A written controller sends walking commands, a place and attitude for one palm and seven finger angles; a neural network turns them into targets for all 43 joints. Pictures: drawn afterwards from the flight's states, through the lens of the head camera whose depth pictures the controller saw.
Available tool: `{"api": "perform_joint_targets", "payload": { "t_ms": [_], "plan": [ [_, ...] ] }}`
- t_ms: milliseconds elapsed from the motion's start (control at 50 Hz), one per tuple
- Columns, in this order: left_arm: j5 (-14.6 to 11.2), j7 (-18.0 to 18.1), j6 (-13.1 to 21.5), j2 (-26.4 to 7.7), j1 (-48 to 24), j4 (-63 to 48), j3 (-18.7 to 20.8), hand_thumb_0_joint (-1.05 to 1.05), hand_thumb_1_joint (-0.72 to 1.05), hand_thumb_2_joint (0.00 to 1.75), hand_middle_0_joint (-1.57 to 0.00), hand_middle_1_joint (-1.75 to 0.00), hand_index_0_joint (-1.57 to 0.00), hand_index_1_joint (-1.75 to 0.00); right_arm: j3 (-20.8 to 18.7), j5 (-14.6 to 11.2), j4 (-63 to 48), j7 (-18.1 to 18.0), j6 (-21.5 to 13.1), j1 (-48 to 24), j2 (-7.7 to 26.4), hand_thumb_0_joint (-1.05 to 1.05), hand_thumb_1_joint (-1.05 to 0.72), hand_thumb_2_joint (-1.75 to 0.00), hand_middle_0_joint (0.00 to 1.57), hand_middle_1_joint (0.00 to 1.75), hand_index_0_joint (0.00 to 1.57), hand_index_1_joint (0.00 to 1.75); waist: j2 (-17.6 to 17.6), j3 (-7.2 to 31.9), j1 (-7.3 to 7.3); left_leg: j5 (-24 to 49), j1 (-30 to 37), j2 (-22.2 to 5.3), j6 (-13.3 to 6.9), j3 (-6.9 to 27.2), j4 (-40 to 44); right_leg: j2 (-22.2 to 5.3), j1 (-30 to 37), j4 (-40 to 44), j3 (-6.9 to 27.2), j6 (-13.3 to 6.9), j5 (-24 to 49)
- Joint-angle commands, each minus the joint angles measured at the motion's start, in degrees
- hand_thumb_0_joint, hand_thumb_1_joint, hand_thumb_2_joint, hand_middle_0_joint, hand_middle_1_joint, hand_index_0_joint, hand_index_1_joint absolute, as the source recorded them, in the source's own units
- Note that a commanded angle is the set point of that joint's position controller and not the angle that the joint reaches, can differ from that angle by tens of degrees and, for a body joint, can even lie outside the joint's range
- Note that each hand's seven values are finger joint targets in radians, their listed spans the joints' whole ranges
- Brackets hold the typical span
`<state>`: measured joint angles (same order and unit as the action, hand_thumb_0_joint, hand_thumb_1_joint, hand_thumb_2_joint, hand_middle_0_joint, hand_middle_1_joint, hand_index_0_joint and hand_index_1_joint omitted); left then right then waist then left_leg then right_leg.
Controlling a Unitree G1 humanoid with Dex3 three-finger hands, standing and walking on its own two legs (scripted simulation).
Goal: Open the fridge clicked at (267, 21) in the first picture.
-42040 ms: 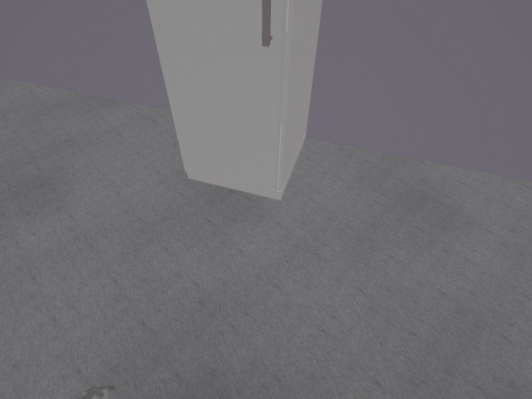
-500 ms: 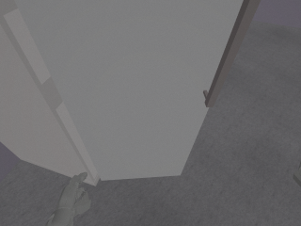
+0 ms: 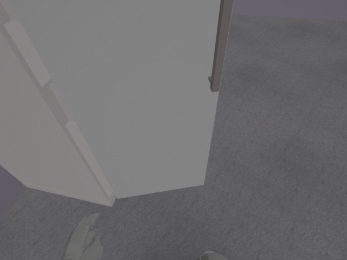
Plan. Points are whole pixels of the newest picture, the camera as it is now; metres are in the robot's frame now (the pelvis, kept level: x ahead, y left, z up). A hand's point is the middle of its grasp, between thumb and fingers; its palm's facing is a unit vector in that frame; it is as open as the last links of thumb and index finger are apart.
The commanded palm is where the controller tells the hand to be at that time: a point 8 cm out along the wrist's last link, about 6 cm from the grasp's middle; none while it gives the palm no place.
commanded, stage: step back with the hand held close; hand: right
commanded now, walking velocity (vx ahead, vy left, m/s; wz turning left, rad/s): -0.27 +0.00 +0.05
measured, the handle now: (219, 30) +0.60 -0.10 +0.25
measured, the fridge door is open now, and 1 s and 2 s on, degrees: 68 68 68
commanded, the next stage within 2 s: stop stepping back and stand still in 0.24 s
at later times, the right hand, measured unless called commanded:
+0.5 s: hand out of the picture +0.12 -0.29 +0.16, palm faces +0.42 +0.83 -0.36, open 7.4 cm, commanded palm +0.04 -0.32 +0.20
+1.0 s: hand out of the picture +0.03 -0.30 +0.16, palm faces +0.45 +0.85 -0.28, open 7.4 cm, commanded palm -0.04 -0.35 +0.20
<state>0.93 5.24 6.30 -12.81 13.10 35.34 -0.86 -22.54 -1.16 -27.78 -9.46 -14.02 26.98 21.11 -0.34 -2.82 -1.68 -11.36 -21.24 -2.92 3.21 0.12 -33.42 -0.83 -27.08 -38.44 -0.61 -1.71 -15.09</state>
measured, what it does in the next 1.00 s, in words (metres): walks backwards: left foot, then right foot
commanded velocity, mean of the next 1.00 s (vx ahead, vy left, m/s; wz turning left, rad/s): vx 0.02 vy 0.04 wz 0.03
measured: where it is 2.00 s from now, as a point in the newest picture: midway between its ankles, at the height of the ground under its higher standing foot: outside the picture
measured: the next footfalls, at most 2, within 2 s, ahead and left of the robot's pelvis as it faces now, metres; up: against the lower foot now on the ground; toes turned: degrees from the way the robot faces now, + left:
left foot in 0.22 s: -0.09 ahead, +0.12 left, +0.00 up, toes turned -2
right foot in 0.44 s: -0.03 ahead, -0.10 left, +0.00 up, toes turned -2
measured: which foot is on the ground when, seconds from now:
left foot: down 0.00-0.00, up 0.02-0.20, down 0.22-0.46, up 0.48-0.74, down 0.76-1.00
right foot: down 0.00-0.22, up 0.24-0.42, down 0.44-0.74, up 0.76-0.96, down 0.98-1.00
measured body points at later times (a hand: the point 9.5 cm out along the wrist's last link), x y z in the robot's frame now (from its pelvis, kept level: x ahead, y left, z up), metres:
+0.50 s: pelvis -0.11 -0.03 +0.01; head -0.10 -0.06 +0.46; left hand +0.08 +0.21 -0.04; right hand +0.09 -0.33 +0.18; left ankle -0.13 +0.11 -0.71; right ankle -0.07 -0.10 -0.72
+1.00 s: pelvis -0.18 -0.05 +0.00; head -0.23 -0.07 +0.45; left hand -0.07 +0.22 -0.08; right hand +0.00 -0.34 +0.18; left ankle -0.22 +0.06 -0.72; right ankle -0.14 -0.18 -0.72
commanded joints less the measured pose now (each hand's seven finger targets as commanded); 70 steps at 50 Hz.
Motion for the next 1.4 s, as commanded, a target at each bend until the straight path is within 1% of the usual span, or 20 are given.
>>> {"api": "perform_joint_targets", "payload": {
  "t_ms": [0,60,140,200,240,280,360,420,480,620,680,740,920,980,1120,1160,1200,1240,1340,1380],
  "plan": [
    [0.1,1.7,5.4,-8.3,-6.1,-10.3,3.6,0.0,0.9,0.9,-0.2,-0.3,-0.2,-0.3,-10.0,1.0,-13.1,-1.3,-4.2,-7.2,12.8,0.0,-0.9,-0.9,0.2,0.3,0.2,0.3,25.4,6.8,1.08,-11.8,16.9,9.3,-1.3,-2.4,-28.9,-18.0,-18.7,36.9,24.9,-7.6,-39.6],
    [-0.2,0.0,6.1,-6.8,-6.1,-8.9,5.3,0.0,0.9,0.9,-0.2,-0.3,-0.2,-0.3,-11.4,-0.4,-12.3,-0.6,-5.4,-4.5,14.5,0.0,-0.9,-0.9,0.2,0.3,0.2,0.3,11.0,10.2,0.01,-17.1,9.4,8.7,-3.1,-0.3,-28.1,-14.9,-6.3,29.1,17.1,-6.3,-21.2],
    [-0.8,-1.6,6.2,-5.5,-7.0,-8.8,4.9,0.0,0.9,0.9,-0.2,-0.3,-0.2,-0.3,-9.3,-2.8,-9.4,0.0,-3.8,6.4,12.2,0.0,-0.9,-0.9,0.2,0.3,0.2,0.3,18.1,10.4,-0.18,-21.3,11.5,7.8,-5.3,-4.3,-0.2,-10.8,0.9,26.4,7.2,-0.2,-16.9],
    [-0.6,-1.7,4.1,-3.6,-7.2,-6.4,4.0,0.0,0.9,0.9,-0.2,-0.3,-0.2,-0.3,-9.9,-2.1,-13.2,-0.3,-4.4,-0.1,17.5,0.0,-0.9,-0.9,0.2,0.3,0.2,0.3,-13.2,6.4,0.01,-11.9,-7.5,-17.8,-11.9,30.3,28.7,0.1,8.0,-12.3,-0.5,5.4,-5.9],
    [1.4,-1.0,4.8,-3.4,-7.7,-5.2,2.2,0.0,0.9,0.9,-0.2,-0.3,-0.2,-0.3,-11.0,-0.4,-10.1,-1.8,-4.7,-5.1,18.1,0.0,-0.9,-0.9,0.2,0.3,0.2,0.3,-8.8,6.9,-0.08,38.9,3.0,-16.8,-11.5,18.0,17.9,1.2,-4.4,-21.6,0.5,4.7,-13.4],
    [-0.4,-0.2,4.5,-4.3,-6.2,-5.9,3.5,0.0,0.9,0.9,-0.2,-0.3,-0.2,-0.3,-5.5,-0.1,-5.5,0.1,-1.1,-6.6,13.8,0.0,-0.9,-0.9,0.2,0.3,0.2,0.3,-16.8,8.6,1.16,45.4,7.8,-8.7,-7.3,10.2,11.3,1.5,0.8,-16.4,-2.0,4.1,-7.2],
    [-0.8,1.5,3.8,-4.9,-7.4,-6.1,2.2,0.0,0.9,0.9,-0.2,-0.3,-0.2,-0.3,-4.9,-0.2,-3.3,0.3,0.3,-9.9,12.9,0.0,-0.9,-0.9,0.2,0.3,0.2,0.3,-3.6,8.5,1.69,41.0,8.5,-5.7,-6.7,7.0,4.7,2.3,14.7,10.4,-5.4,2.0,5.6],
    [-1.1,0.4,4.9,-7.7,-4.5,-9.1,3.8,0.0,0.9,0.9,-0.2,-0.3,-0.2,-0.3,-4.5,-0.5,-12.6,-0.1,-0.4,-8.2,12.3,0.0,-0.9,-0.9,0.2,0.3,0.2,0.3,13.5,16.3,0.37,-9.1,-0.3,2.9,-2.2,3.0,-7.0,-14.5,30.3,16.2,8.9,-2.9,42.0],
    [-0.2,-0.8,6.2,-6.5,-5.3,-10.6,4.0,0.0,0.9,0.9,-0.2,-0.3,-0.2,-0.3,-8.7,-1.8,-19.2,0.2,-1.1,-2.0,15.7,0.0,-0.9,-0.9,0.2,0.3,0.2,0.3,14.6,14.8,1.13,-18.1,-3.7,4.6,-2.3,2.4,-16.1,-17.7,25.9,25.0,18.7,-2.6,23.0],
    [0.3,-1.4,4.3,-6.2,-6.0,-10.4,3.5,0.0,0.9,0.9,-0.2,-0.3,-0.2,-0.3,-10.5,-1.1,-14.2,-0.8,-0.1,8.6,13.6,0.0,-0.9,-0.9,0.2,0.3,0.2,0.3,19.1,7.2,1.48,-14.4,18.8,8.2,-4.6,-8.4,-2.8,-9.9,-1.7,36.2,4.7,2.8,-26.7],
    [0.1,0.1,2.2,-6.9,-5.9,-9.6,4.1,0.0,0.9,0.9,-0.2,-0.3,-0.2,-0.3,-9.1,-1.1,-6.9,-0.9,2.0,5.7,13.3,0.0,-0.9,-0.9,0.2,0.3,0.2,0.3,9.3,6.4,1.57,-17.9,23.3,7.5,-6.8,-7.8,10.6,-6.3,-2.7,24.5,1.5,3.5,-26.8],
    [-0.3,0.1,1.6,-7.5,-5.4,-7.8,4.6,0.0,0.9,0.9,-0.2,-0.3,-0.2,-0.3,-8.3,-1.5,-5.1,-0.6,2.2,-1.7,13.9,0.0,-0.9,-0.9,0.2,0.3,0.2,0.3,-14.2,-0.1,0.84,-22.2,6.0,-18.7,-18.8,28.6,28.2,0.5,-9.3,-21.2,-0.1,1.9,-10.4],
    [0.3,1.6,4.6,-6.7,-4.9,-4.6,3.4,0.0,0.9,0.9,-0.2,-0.3,-0.2,-0.3,-2.6,0.7,-8.7,-0.9,-0.4,-13.1,12.4,0.0,-0.9,-0.9,0.2,0.3,0.2,0.3,-0.2,-1.8,2.97,-27.3,-6.6,-6.3,-10.8,6.0,13.0,-1.2,16.9,7.5,-6.0,0.1,-8.0],
    [0.1,1.3,5.3,-7.7,-4.4,-6.4,3.2,0.0,0.9,0.9,-0.2,-0.3,-0.2,-0.3,-7.4,0.4,-16.1,-1.3,-2.3,-11.8,15.3,0.0,-0.9,-0.9,0.2,0.3,0.2,0.3,21.5,-1.9,2.66,-20.9,-12.4,5.6,-4.0,-4.7,-16.7,-19.9,17.4,27.8,24.8,-8.1,-18.7],
    [-0.4,-1.3,5.6,-5.8,-3.5,-7.1,3.5,0.0,0.9,0.9,-0.2,-0.3,-0.2,-0.3,-10.7,-0.6,-11.1,-0.8,-1.1,4.5,13.9,0.0,-0.9,-0.9,0.2,0.3,0.2,0.3,8.8,6.1,0.86,-11.7,19.2,2.5,-4.9,-2.7,6.1,-8.6,-2.3,11.4,-0.6,-1.5,-17.0],
    [-0.9,-1.8,4.8,-5.0,-3.9,-8.0,3.8,0.0,0.9,0.9,-0.2,-0.3,-0.2,-0.3,-9.6,-1.1,-7.7,-0.5,-0.1,5.0,13.9,0.0,-0.9,-0.9,0.2,0.3,0.2,0.3,-14.1,5.0,1.3,-12.3,15.5,-14.3,-12.8,27.2,20.0,0.5,-9.5,-13.8,-4.1,1.8,-13.3],
    [-0.4,-2.0,5.5,-4.8,-2.0,-5.2,3.3,0.0,0.9,0.9,-0.2,-0.3,-0.2,-0.3,-10.3,-1.3,-4.4,-0.7,-1.3,1.2,13.6,0.0,-0.9,-0.9,0.2,0.3,0.2,0.3,-10.0,7.8,1.9,3.1,15.3,-15.7,-14.4,22.4,17.6,-1.7,-7.0,-20.2,0.4,2.5,-12.2],
    [-0.8,-6.1,1.0,-7.6,-2.8,3.5,6.0,0.0,0.9,0.9,-0.2,-0.3,-0.2,-0.3,13.0,4.4,34.0,7.8,12.7,-4.4,0.6,0.0,-0.9,-0.9,0.2,0.3,0.2,0.3,-6.5,6.3,4.48,35.7,11.6,-14.5,-13.4,6.7,2.8,-4.9,-7.4,-17.8,0.6,2.6,-14.8],
    [0.1,-6.1,-5.2,-6.3,0.8,3.6,3.0,0.0,0.9,0.9,-0.2,-0.3,-0.2,-0.3,17.7,2.5,44.9,8.0,13.8,-11.6,0.1,0.0,-0.9,-0.9,0.2,0.3,0.2,0.3,-16.1,4.6,3.95,31.5,8.3,-8.9,-9.1,-3.5,-0.2,-1.0,7.5,3.0,-4.6,2.0,6.2],
    [1.3,-5.6,-5.4,-10.8,0.6,4.6,3.7,0.0,0.9,0.9,-0.2,-0.3,-0.2,-0.3,18.5,2.7,51.3,8.1,14.2,-10.1,-0.1,0.0,-0.9,-0.9,0.2,0.3,0.2,0.3,-6.0,7.2,2.68,9.7,1.2,-4.3,-4.7,-3.7,-4.4,-8.8,16.3,7.1,5.8,-1.9,28.2]
  ]
}}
